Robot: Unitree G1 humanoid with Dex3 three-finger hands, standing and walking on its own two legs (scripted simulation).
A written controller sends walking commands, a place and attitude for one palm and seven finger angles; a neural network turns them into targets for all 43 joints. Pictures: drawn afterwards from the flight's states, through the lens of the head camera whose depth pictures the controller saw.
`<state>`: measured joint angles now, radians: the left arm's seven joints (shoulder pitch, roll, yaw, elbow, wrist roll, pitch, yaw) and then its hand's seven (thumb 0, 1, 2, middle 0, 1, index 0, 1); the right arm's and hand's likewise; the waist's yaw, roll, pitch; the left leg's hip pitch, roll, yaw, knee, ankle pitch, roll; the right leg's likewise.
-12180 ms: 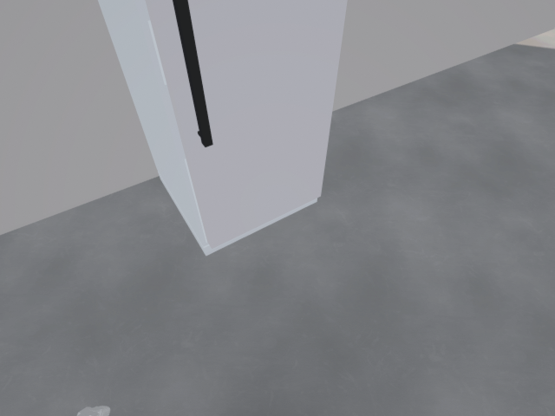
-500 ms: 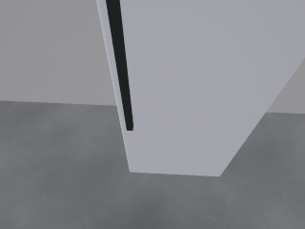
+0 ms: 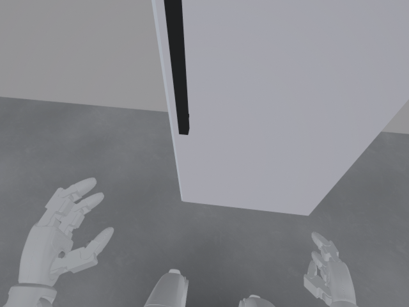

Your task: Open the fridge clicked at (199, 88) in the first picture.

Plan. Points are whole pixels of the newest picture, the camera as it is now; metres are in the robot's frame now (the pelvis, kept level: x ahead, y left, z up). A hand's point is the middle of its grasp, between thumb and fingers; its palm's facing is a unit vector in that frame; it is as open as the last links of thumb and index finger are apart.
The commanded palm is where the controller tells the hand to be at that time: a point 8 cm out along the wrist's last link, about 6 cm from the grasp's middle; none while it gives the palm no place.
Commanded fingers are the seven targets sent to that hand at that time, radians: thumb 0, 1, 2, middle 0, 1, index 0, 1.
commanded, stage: raise the hand to about handle height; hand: left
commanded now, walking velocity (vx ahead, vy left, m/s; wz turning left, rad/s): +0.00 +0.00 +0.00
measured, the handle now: (179, 40) +0.56 +0.13 +0.21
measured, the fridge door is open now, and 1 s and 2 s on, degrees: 0 0 0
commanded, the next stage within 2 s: move the hooked fingers beside the handle in 1.52 s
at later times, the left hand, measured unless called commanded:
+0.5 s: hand (71, 197) +0.25 +0.25 +0.12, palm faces +0.06 -0.99 -0.08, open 12.5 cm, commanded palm +0.23 +0.30 +0.13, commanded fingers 0.00 -0.38 0.35 -0.29 -1.12 -0.29 -1.12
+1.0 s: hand (45, 149) +0.29 +0.28 +0.18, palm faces +0.08 -0.99 -0.06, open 13.9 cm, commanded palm +0.27 +0.33 +0.19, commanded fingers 0.00 -0.50 0.30 -0.30 -1.20 -0.30 -1.20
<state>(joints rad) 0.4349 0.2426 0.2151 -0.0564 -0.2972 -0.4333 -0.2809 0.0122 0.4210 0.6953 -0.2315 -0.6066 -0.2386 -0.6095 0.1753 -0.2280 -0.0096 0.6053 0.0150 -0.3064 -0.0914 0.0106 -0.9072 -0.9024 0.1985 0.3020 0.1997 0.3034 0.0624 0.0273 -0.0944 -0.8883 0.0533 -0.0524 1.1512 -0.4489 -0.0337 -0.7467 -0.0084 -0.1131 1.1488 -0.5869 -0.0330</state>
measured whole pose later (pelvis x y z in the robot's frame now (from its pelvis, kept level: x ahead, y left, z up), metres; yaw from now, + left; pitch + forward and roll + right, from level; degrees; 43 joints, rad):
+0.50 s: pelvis +0.02 +0.02 +0.04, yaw -1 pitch +7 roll -1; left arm 0.31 0.31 0.29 0.00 -0.32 -0.27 -0.28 0.00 -0.16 0.45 -0.28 -0.98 -0.28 -0.98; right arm 0.24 -0.26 0.00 0.65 0.03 -0.31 -0.12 0.01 -0.91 -0.90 0.20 0.30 0.20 0.30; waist 0.01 0.01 -0.06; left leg -0.65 0.04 0.00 0.90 -0.37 -0.01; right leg -0.52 -0.02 -0.07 0.88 -0.48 0.00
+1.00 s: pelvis +0.02 +0.01 +0.07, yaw -1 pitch +2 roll -1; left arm 0.03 0.40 0.40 0.21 -0.34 -0.10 -0.39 -0.01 -0.49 0.30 -0.30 -1.20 -0.31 -1.20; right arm 0.21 -0.26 0.04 0.67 0.06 -0.28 -0.14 0.01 -0.90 -0.90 0.20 0.30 0.20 0.30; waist 0.04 0.03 -0.03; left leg -0.44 0.04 0.00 0.70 -0.29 -0.01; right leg -0.32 -0.01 -0.07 0.68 -0.39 0.00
